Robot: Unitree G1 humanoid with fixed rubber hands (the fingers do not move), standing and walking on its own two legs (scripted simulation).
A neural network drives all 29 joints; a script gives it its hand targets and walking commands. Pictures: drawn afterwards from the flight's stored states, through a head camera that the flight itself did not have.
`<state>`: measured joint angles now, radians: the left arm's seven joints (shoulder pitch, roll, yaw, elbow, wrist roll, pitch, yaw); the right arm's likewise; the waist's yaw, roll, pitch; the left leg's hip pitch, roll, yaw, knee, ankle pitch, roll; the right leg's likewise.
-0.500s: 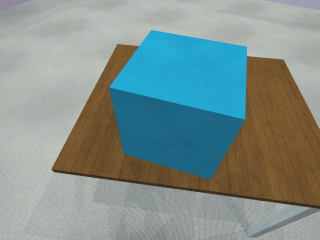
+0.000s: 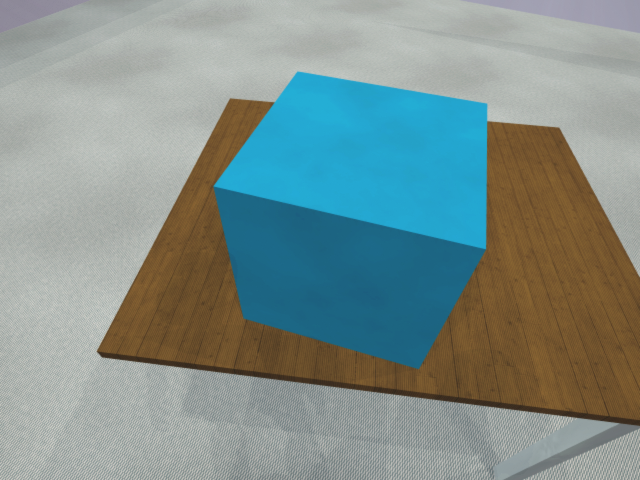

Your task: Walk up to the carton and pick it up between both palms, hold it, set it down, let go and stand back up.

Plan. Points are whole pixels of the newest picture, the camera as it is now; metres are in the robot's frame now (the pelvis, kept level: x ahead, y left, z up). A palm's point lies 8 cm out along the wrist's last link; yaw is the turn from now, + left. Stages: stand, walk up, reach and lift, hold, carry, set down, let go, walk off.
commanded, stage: stand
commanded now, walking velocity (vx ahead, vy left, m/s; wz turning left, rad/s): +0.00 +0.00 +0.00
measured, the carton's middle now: (357, 218) +0.49 -0.06 +0.04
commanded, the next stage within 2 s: none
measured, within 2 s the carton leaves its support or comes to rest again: neither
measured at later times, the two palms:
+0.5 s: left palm out of the picture -0.02 +0.24 -0.14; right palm out of the picture +0.02 -0.25 -0.14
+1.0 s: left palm out of the picture -0.03 +0.23 -0.14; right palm out of the picture +0.02 -0.24 -0.14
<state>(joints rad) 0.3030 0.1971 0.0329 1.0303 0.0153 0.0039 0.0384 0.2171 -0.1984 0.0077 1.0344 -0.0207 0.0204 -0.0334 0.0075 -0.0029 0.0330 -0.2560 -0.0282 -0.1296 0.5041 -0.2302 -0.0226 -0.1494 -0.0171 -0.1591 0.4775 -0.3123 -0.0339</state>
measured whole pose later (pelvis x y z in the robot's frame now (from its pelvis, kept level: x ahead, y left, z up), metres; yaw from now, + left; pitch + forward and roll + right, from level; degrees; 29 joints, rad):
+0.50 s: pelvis -0.01 -0.01 +0.00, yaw +0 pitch -1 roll +0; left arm 0.32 0.20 0.03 1.06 0.02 0.01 0.05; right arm 0.24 -0.20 0.00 1.05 -0.02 0.01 -0.04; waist 0.01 -0.01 0.03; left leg -0.27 -0.02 -0.13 0.51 -0.23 -0.03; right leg -0.17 -0.01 -0.16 0.50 -0.31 -0.04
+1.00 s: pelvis +0.00 -0.01 +0.00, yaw +0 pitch -1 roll -1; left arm 0.32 0.17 0.03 1.07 0.01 0.02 0.04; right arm 0.26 -0.18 0.00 1.04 -0.02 0.02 -0.03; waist 0.01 0.01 0.06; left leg -0.27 -0.02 -0.14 0.52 -0.24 -0.03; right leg -0.16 0.00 -0.16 0.48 -0.31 -0.04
